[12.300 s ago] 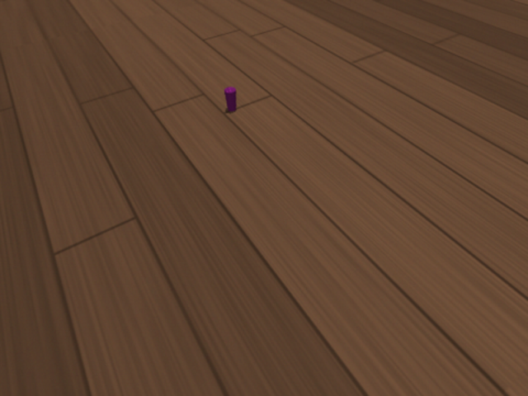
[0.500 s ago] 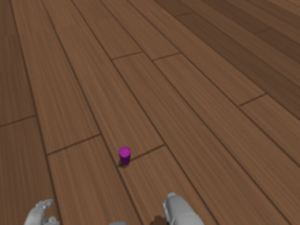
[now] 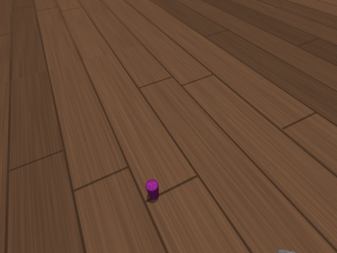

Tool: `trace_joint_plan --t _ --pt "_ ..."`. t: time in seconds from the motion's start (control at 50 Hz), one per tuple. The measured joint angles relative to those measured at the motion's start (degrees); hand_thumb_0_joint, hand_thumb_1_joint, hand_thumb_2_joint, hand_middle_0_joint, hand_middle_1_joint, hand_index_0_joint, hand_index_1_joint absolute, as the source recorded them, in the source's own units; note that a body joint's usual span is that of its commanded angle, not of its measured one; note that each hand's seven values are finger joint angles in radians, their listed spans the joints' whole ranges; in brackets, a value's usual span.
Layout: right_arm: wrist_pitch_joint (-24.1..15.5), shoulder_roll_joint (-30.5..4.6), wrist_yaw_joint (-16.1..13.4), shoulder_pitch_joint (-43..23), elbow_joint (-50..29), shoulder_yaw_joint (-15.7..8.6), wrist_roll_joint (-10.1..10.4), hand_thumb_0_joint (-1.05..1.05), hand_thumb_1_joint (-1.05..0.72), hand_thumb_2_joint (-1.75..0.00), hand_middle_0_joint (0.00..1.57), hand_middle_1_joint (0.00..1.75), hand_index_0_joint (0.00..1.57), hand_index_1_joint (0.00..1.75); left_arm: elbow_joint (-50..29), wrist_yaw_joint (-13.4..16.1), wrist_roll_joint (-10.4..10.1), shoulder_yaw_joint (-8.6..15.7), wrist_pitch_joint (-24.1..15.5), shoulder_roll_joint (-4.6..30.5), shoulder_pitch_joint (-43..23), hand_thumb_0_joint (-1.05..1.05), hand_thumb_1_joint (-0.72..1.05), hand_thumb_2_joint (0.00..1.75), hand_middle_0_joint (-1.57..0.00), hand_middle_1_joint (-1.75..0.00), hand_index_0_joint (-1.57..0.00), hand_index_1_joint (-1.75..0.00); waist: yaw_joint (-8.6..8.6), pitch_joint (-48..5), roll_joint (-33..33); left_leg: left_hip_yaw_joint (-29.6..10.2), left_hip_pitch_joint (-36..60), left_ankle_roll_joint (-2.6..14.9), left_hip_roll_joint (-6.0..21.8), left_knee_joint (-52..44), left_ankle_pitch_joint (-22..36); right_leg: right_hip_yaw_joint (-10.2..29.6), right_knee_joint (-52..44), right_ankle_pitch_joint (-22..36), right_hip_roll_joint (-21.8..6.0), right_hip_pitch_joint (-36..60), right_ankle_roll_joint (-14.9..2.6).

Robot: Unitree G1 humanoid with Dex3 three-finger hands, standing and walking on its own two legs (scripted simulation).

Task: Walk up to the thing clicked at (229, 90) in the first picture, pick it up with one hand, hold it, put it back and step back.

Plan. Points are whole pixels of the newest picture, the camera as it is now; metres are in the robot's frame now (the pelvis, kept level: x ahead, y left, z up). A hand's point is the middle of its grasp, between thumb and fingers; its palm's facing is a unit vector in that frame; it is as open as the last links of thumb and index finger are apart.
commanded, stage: stand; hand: left
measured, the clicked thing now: (153, 190) +0.61 +0.14 -0.71
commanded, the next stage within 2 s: walk up in 0.40 s
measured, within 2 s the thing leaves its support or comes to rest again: neither
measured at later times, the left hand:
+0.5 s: hand out of the picture +0.11 +0.26 -0.16, palm faces -0.03 -0.93 -0.36, open 7.4 cm
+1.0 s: hand out of the picture +0.05 +0.30 -0.18, palm faces -0.08 -0.92 -0.38, open 7.4 cm
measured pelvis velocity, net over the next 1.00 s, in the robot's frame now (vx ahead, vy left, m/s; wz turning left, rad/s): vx -0.10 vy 0.04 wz -0.03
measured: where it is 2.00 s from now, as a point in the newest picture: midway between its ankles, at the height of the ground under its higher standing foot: outside the picture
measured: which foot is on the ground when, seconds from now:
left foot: down 0.00-0.68, up 0.70-0.86, down 0.88-1.00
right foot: down 0.00-0.88, up 0.90-1.00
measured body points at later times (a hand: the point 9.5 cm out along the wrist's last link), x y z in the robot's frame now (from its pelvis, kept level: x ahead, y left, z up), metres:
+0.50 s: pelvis +0.00 +0.00 +0.00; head +0.05 +0.00 +0.45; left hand +0.11 +0.30 -0.13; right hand +0.07 -0.32 -0.13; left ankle +0.02 +0.13 -0.74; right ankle +0.02 -0.13 -0.74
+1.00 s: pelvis -0.10 +0.04 -0.02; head -0.03 +0.07 +0.42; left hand +0.06 +0.35 -0.16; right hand -0.06 -0.28 -0.13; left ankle -0.11 +0.14 -0.74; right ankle -0.06 -0.10 -0.68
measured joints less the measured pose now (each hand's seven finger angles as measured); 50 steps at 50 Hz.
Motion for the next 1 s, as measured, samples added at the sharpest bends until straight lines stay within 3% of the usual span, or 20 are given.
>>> trace_joint_plan --t 0.4,0.6,0.7,0.76,0.8,0.84,0.86,0.88,0.94,1.0 --pt "-0.22 -1.33 -0.45 0.49 6.49 0.38 -0.31 0.0 -0.91 -0.9 0.2 0.3 0.21 0.3 2.15 -0.12 -0.29 0.59 0.33 1.14 -4.52 0.0 0.9 0.9 -0.2 -0.3 -0.2 -0.3 -1.44 1.31 -2.58 0.07 0.98 -0.7 0.46 -3.71 1.21 0.05 -3.1 1.02 0.29 0.63 -0.44" --pt "1.73 -2.12 -1.12 -5.08 1.63 -0.53 0.25 0.0 -0.91 -0.9 0.2 0.3 0.21 0.3 -4.67 0.86 -0.92 2.5 2.83 3.12 -6.29 0.0 0.9 0.9 -0.2 -0.3 -0.2 -0.3 -0.16 7.88 -3.17 1.17 -6.09 -0.13 -0.02 4.66 -0.55 1.2 6.74 -1.13 0.31 -7.51 -0.37" --pt "2.71 -3.34 -1.22 -6.25 -1.0 -1.2 0.22 0.0 -0.91 -0.9 0.2 0.3 0.21 0.3 -7.05 0.61 -0.34 2.38 3.58 2.91 -5.94 0.0 0.9 0.9 -0.2 -0.3 -0.2 -0.3 -0.18 8.94 -1.71 0.69 -10.39 0.95 0.02 11.77 -2.83 0.96 11.42 -1.96 0.79 -10.74 -0.45" --pt "3.24 -3.73 -1.04 -5.75 -2.52 -1.78 -0.27 0.0 -0.91 -0.9 0.2 0.3 0.21 0.3 -8.59 0.49 0.56 2.26 3.89 2.39 -5.58 0.0 0.9 0.9 -0.2 -0.3 -0.2 -0.3 0.05 9.04 -2.03 0.35 -12.6 1.74 -2.53 22.08 -13.75 1.82 12.74 -1.6 -0.1 -12.25 -0.01" --pt "3.18 -3.54 -0.68 -4.49 -3.48 -1.95 -0.27 0.0 -0.91 -0.9 0.2 0.3 0.21 0.3 -9.62 0.56 1.02 2.3 4.15 2.45 -5.46 0.0 0.9 0.9 -0.2 -0.3 -0.2 -0.3 -0.04 8.36 -3.03 0.95 -12.6 2.14 -3.8 26.62 -17.33 2.47 12.66 -0.75 -1.09 -13.71 0.33" --pt "2.78 -3.26 -0.45 -2.82 -4.07 -1.91 -0.23 0.0 -0.91 -0.9 0.2 0.3 0.21 0.3 -10.66 0.81 1.33 2.39 4.38 2.93 -5.61 0.01 0.9 0.9 -0.2 -0.3 -0.2 -0.3 -0.44 7.38 -4.07 1.85 -10.23 2.43 -3.63 24.53 -16.08 2.82 13.03 0.0 -1.81 -15.78 0.91" --pt "2.51 -3.3 -0.43 -1.82 -4.37 -1.84 -0.38 0.0 -0.91 -0.9 0.2 0.3 0.21 0.3 -11.35 0.94 1.26 2.4 4.5 3.25 -5.6 0.01 0.9 0.9 -0.2 -0.3 -0.2 -0.3 -0.75 6.72 -4.23 2.03 -8.05 2.77 -2.94 20.1 -12.48 2.8 14.04 -0.02 -1.81 -17.27 1.15" --pt "2.2 -3.53 -0.52 -0.82 -4.66 -1.98 -0.77 0.0 -0.91 -0.9 0.2 0.3 0.21 0.3 -12.04 1.12 1.08 2.39 4.61 3.49 -5.8 0.01 0.9 0.9 -0.2 -0.3 -0.2 -0.3 -1.23 6.25 -3.94 1.39 -6.5 2.88 -2.45 16.37 -12.62 2.79 16.09 -0.45 -1.41 -19.15 0.69" --pt "2.44 -1.66 -1.0 0.32 -4.06 -2.1 -1.83 0.0 -0.91 -0.9 0.2 0.3 0.21 0.3 -13.18 2.24 0.89 3.36 4.85 4.58 -7.14 0.01 0.9 0.9 -0.2 -0.3 -0.2 -0.3 -0.6 9.13 -6.52 2.75 -6.56 3.1 -3.22 18.13 -13.52 7.25 28.13 -13.33 2.07 -21.95 -0.95" --pt "2.77 -0.46 -1.23 2.25 -4.39 -1.73 -2.07 0.0 -0.91 -0.9 0.2 0.3 0.21 0.3 -13.14 2.53 0.97 3.77 5.3 4.26 -5.82 0.01 0.9 0.9 -0.2 -0.3 -0.2 -0.3 -1.57 8.9 -5.9 2.37 -6.51 3.13 -1.66 16.41 -11.39 6.79 39.62 -18.47 6.49 -22.93 -0.88"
